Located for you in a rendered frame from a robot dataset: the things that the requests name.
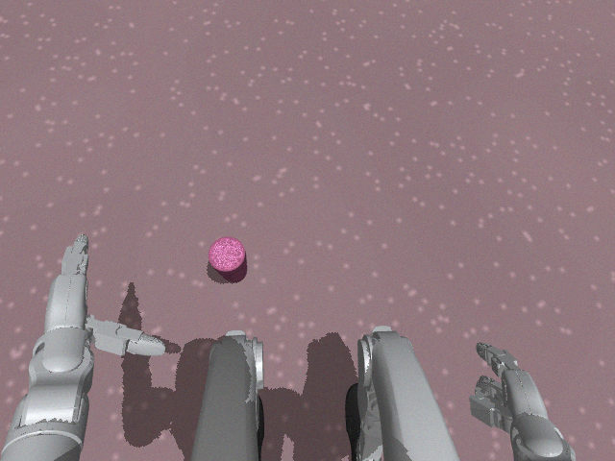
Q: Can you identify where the right robot arm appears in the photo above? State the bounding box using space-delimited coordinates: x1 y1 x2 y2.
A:
510 415 576 461

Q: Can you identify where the right robot hand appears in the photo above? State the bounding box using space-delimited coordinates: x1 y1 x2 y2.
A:
469 342 549 434

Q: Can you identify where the cup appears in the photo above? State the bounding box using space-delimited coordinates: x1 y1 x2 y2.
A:
209 236 247 282

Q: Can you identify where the left robot arm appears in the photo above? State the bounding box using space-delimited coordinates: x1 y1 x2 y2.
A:
0 328 94 461

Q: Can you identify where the right robot foot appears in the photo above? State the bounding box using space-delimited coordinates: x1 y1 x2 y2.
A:
345 383 381 461

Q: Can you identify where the left robot hand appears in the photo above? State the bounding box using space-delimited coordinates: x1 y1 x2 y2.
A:
44 234 165 356

